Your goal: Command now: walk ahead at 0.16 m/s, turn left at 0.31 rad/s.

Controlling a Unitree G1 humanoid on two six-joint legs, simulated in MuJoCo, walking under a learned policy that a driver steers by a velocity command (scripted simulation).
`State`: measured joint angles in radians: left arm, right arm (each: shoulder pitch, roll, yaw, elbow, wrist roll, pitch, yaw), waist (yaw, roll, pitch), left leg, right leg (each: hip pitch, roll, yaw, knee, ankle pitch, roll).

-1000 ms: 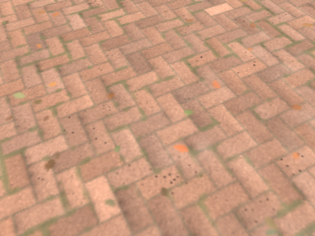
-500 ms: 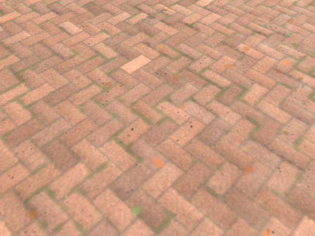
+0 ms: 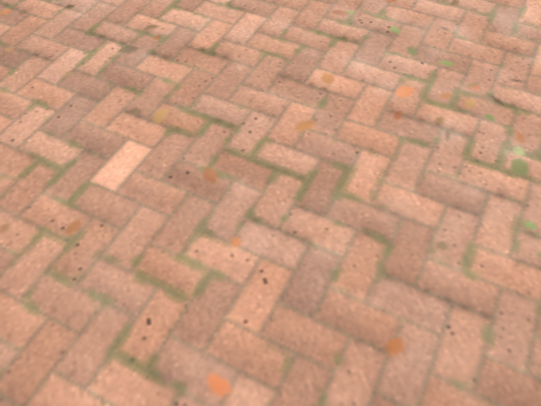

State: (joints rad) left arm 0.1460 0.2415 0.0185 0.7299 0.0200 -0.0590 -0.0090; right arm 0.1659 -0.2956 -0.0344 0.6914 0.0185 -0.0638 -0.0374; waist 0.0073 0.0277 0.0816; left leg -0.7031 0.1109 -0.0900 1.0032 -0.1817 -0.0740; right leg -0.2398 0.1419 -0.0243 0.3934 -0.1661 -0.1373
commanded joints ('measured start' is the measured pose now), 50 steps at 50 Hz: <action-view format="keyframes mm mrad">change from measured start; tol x16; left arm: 1 -46 142 46 -45 2 3 29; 50 4 234 131 -108 -61 106 53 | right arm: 1 94 -72 -28 -20 7 3 15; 8 22 -83 -45 -113 0 20 76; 13 298 -280 -122 -93 -18 12 46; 19 46 -152 -87 -195 12 67 17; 37 164 -56 -35 -154 -68 84 19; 40 -50 -119 -63 -178 -47 73 -1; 50 -55 -39 -68 -138 5 30 19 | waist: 1 -6 -84 -172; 11 -41 -93 -148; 14 -56 321 -430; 17 -17 -41 -254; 32 -48 164 -263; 38 -112 -223 -87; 50 11 -182 -212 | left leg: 1 168 -20 55 -129 200 3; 10 121 -56 142 -326 -46 87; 12 433 -104 88 -508 267 174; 13 672 103 -265 -514 823 310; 14 876 243 -614 -585 840 492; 19 516 30 -309 -650 301 296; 28 485 -36 -405 -635 89 243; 33 487 11 -373 -538 269 253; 37 453 -192 -113 -417 -243 74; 50 306 -226 -45 -371 -264 6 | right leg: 1 54 -258 -6 -83 713 -45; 9 235 -402 3 51 629 -61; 12 93 -286 -99 414 676 56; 14 -435 39 76 976 -485 176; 34 -12 -145 109 136 22 166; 36 63 -280 310 -31 255 93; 38 -141 -330 446 -86 31 -35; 41 -93 -292 511 -90 -90 -17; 50 190 -259 621 -4 294 -38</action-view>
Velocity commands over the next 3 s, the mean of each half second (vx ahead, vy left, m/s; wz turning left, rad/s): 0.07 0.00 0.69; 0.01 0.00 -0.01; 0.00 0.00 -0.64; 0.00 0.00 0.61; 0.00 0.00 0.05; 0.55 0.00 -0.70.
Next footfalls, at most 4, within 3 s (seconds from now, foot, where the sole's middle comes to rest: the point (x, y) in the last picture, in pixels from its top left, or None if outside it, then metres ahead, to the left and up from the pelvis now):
0.24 left None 0.21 0.17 -0.78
0.70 right None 0.32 -0.02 -0.78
1.08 left None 0.19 0.16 -0.78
1.52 right None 0.26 -0.10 -0.78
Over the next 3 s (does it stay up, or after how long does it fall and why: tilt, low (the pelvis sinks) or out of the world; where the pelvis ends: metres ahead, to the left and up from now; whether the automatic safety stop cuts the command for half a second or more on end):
stays up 0.38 0.10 0.00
